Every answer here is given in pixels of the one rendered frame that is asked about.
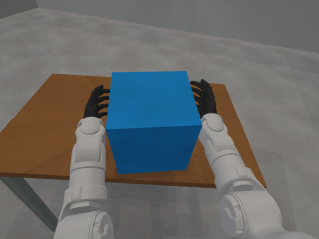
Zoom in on robot right forearm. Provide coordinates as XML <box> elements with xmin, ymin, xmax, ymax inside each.
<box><xmin>198</xmin><ymin>113</ymin><xmax>283</xmax><ymax>225</ymax></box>

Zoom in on robot left forearm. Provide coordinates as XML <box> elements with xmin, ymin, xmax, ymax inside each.
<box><xmin>53</xmin><ymin>117</ymin><xmax>108</xmax><ymax>239</ymax></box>

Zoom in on robot left upper arm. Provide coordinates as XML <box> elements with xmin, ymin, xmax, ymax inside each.
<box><xmin>54</xmin><ymin>210</ymin><xmax>115</xmax><ymax>239</ymax></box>

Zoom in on table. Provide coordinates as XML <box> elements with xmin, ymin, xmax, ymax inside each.
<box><xmin>0</xmin><ymin>73</ymin><xmax>267</xmax><ymax>232</ymax></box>

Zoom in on carton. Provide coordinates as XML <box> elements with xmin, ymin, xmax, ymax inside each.
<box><xmin>106</xmin><ymin>71</ymin><xmax>203</xmax><ymax>174</ymax></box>

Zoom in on right robot hand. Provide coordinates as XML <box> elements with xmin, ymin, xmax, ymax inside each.
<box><xmin>190</xmin><ymin>79</ymin><xmax>217</xmax><ymax>119</ymax></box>

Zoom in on robot right upper arm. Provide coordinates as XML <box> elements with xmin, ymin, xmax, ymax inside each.
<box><xmin>220</xmin><ymin>190</ymin><xmax>316</xmax><ymax>239</ymax></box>

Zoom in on left robot hand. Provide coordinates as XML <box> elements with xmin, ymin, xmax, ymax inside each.
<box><xmin>83</xmin><ymin>85</ymin><xmax>110</xmax><ymax>118</ymax></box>

